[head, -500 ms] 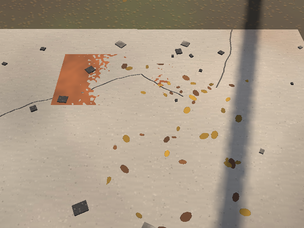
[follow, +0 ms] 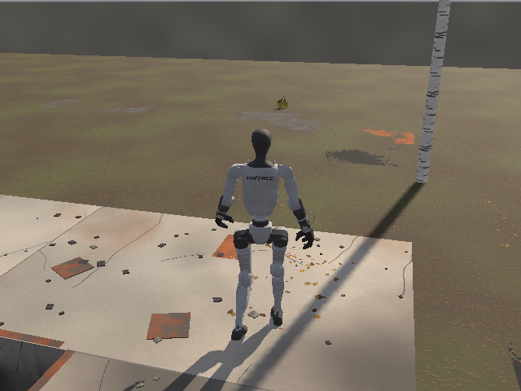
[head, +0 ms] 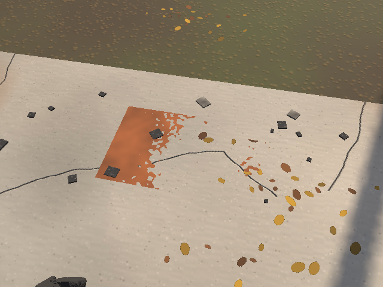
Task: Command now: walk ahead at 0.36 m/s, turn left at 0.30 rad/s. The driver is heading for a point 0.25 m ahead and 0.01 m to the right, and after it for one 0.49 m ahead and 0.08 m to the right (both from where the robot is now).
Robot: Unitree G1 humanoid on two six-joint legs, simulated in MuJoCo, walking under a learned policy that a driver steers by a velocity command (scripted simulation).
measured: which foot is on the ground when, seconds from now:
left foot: up 0.00-0.30, down 0.32-0.64, up 0.66-1.00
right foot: down 0.00-1.00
